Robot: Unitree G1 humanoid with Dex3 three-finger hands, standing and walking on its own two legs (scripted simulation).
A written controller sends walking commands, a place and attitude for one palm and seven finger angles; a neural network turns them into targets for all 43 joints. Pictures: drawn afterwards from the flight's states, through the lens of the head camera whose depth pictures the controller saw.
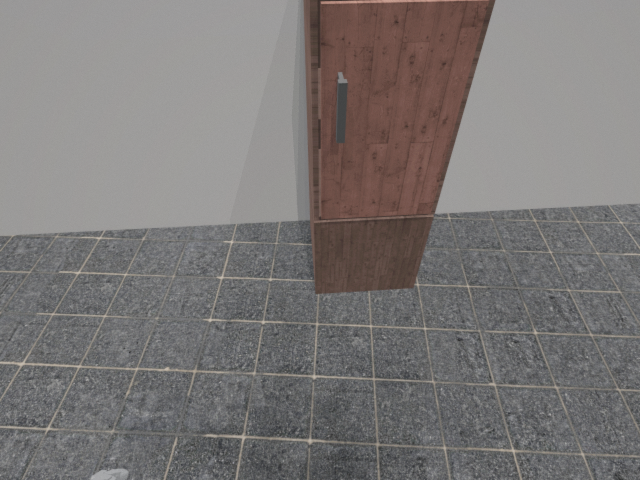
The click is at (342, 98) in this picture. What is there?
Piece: cupboard door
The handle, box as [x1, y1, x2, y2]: [336, 72, 347, 142]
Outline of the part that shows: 338,72 336,142 344,142 347,82 346,79 343,78 341,72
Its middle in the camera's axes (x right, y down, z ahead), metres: +0.04 -0.31 +0.91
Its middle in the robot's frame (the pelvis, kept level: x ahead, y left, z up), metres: +0.89 +0.00 +0.04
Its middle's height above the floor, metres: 0.81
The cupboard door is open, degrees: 0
